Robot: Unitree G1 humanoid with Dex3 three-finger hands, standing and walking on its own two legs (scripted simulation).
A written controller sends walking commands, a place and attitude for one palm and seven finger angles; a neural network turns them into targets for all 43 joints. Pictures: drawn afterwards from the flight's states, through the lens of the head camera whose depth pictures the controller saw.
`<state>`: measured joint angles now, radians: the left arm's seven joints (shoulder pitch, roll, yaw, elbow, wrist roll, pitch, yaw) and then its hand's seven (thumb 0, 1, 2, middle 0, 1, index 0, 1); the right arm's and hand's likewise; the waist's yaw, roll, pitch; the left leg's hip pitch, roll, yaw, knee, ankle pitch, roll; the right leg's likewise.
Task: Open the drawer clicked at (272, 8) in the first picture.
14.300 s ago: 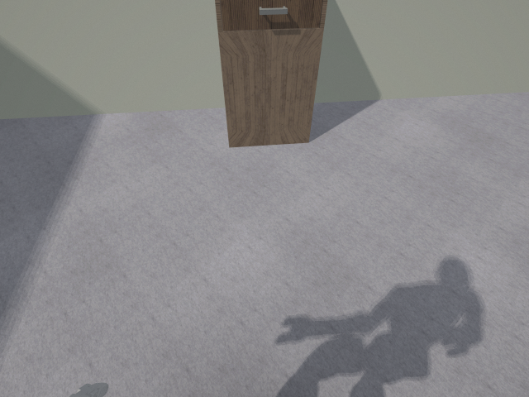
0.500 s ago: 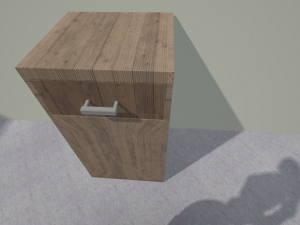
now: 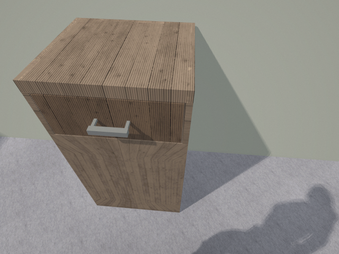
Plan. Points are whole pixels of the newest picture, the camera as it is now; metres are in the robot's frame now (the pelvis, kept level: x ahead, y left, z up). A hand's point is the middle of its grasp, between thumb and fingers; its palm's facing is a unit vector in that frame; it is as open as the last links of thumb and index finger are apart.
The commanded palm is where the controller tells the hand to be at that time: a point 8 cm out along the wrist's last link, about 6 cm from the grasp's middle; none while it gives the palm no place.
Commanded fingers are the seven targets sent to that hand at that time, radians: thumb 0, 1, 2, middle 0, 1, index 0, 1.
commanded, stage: look again from close up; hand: left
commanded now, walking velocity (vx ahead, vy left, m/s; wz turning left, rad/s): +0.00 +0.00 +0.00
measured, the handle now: (109, 127) +0.47 +0.22 +0.00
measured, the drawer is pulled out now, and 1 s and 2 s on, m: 0.00 0.00 0.00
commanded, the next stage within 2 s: raise the hand with hooked fingers in 0.44 s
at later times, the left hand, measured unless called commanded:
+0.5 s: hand out of the picture -0.02 +0.16 -0.17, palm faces +0.03 -0.98 -0.19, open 7.3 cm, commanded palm none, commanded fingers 0.00 0.90 0.90 -0.20 -0.30 -0.20 -0.30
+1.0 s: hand out of the picture +0.13 +0.18 -0.06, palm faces -0.02 -0.15 -0.99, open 8.7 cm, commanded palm +0.13 +0.21 +0.00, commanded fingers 0.00 0.34 0.66 -0.24 -0.66 -0.24 -0.66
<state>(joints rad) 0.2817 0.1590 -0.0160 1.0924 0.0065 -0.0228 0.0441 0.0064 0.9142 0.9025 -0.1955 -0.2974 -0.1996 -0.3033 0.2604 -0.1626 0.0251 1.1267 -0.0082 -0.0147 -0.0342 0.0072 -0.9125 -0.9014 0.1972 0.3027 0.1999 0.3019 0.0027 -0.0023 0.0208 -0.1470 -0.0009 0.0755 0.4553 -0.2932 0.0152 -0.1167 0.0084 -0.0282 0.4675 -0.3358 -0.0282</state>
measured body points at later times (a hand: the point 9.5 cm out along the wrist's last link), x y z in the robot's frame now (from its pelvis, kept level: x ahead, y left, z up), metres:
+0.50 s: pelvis -0.01 +0.00 +0.00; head +0.00 -0.01 +0.45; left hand -0.02 +0.21 -0.16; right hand -0.01 -0.22 -0.16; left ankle -0.03 +0.11 -0.74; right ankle -0.05 -0.10 -0.74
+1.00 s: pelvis -0.06 -0.02 -0.04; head -0.04 -0.04 +0.41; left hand +0.13 +0.19 -0.01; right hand +0.20 -0.24 -0.10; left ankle -0.03 +0.11 -0.74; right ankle -0.05 -0.10 -0.74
